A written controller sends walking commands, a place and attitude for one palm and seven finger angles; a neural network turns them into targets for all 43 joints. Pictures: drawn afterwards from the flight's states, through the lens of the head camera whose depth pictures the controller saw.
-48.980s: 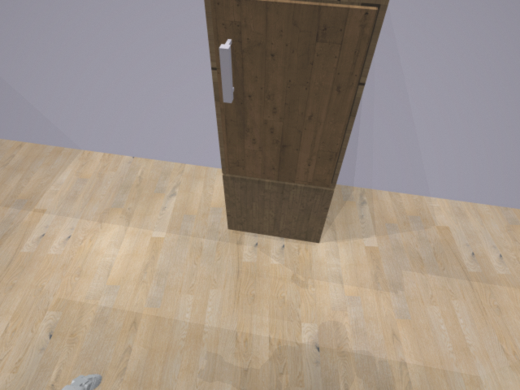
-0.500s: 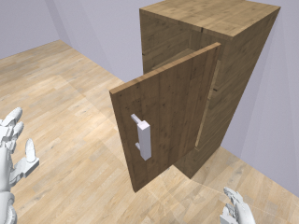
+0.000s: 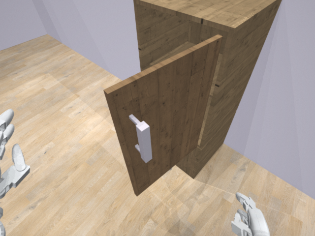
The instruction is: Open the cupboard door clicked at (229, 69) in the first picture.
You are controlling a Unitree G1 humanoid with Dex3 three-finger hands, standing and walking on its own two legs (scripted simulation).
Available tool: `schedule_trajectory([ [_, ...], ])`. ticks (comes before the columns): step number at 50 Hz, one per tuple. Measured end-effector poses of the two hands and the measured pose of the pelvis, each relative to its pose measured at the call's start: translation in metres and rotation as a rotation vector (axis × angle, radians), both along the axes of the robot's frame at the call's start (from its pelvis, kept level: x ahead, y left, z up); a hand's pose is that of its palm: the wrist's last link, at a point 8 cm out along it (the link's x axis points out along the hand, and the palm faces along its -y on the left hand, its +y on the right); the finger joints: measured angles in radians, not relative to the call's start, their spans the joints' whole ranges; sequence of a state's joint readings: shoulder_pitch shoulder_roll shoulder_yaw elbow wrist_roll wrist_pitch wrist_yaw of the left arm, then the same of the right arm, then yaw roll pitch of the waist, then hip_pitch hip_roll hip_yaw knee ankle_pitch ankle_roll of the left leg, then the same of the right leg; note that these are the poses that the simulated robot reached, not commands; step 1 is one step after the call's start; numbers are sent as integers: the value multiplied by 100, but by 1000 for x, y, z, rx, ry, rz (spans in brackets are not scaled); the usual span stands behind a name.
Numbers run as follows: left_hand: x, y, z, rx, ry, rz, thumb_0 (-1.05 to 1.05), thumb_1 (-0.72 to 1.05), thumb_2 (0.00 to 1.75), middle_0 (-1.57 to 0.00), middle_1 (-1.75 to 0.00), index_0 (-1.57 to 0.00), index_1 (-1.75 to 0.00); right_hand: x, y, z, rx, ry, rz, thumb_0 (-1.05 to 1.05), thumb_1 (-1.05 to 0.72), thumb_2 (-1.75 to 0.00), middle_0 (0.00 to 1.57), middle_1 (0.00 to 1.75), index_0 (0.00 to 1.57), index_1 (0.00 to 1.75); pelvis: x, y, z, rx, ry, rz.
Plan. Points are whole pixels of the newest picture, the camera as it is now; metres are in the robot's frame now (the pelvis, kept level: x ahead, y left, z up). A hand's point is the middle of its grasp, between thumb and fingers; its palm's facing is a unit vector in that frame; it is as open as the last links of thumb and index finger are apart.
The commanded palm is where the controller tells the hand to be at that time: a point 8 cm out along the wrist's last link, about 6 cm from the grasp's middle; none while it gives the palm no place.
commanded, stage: step back with the hand held close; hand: left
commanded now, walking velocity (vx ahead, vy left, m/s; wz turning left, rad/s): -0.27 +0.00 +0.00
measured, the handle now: (140, 139) +0.35 +0.09 +0.05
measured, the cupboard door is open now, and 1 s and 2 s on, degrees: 83 83 83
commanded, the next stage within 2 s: stop stepping back and stand still in 1.32 s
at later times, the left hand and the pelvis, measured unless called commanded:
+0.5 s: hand out of the picture +0.12 +0.29 +0.15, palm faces +0.44 -0.74 -0.50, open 7.4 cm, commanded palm +0.06 +0.32 +0.17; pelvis -0.08 +0.02 -0.02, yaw +0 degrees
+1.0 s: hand out of the picture +0.06 +0.27 +0.15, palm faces +0.41 -0.78 -0.47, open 7.4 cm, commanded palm +0.00 +0.30 +0.17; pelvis -0.15 +0.01 -0.02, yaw -2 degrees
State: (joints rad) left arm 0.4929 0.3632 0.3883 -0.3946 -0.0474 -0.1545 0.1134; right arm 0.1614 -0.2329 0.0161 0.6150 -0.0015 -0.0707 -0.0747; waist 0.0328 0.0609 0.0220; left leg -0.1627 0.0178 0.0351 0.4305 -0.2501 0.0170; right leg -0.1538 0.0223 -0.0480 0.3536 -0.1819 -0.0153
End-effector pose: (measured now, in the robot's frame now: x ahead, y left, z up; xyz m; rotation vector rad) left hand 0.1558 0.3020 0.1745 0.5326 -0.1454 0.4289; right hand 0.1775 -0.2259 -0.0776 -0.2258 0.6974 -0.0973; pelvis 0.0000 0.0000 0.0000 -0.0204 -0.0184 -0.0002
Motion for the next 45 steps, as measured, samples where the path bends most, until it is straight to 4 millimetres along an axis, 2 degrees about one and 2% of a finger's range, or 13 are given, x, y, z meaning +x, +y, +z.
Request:
schedule_trajectory([
  [4,0,-1,-7,12,51,-46,2,89,89,-21,-30,-21,-30,-10,-7,1,-21,15,-48,1,-90,-89,20,30,21,30,-8,6,-1,4,21,-9],
  [9,-10,3,-9,34,69,-85,2,89,89,-21,-30,-21,-30,-29,-9,3,-45,29,-91,1,-90,-89,20,30,21,30,-22,13,-4,9,27,-16],
  [21,-59,21,-8,89,-30,-53,2,89,89,-21,-30,-21,-30,-79,11,-4,-53,17,-62,1,-90,-89,20,30,21,30,-66,24,-16,10,15,-7],
  [29,-85,20,-9,94,-114,-29,2,89,89,-21,-30,-21,-30,-108,18,-19,-41,28,-32,1,-90,-89,21,30,21,30,-88,23,-26,3,-3,2],
  [39,-99,23,-4,114,-153,-97,2,89,89,-21,-30,-21,-30,-141,14,-18,-87,48,-61,1,-90,-89,21,30,21,30,-112,29,-28,-24,8,22],
  [45,-122,30,6,125,-139,-52,2,89,89,-21,-30,-21,-30,-150,18,-11,-64,47,-39,1,-90,-89,20,30,21,30,-120,22,-17,-31,54,16],
])
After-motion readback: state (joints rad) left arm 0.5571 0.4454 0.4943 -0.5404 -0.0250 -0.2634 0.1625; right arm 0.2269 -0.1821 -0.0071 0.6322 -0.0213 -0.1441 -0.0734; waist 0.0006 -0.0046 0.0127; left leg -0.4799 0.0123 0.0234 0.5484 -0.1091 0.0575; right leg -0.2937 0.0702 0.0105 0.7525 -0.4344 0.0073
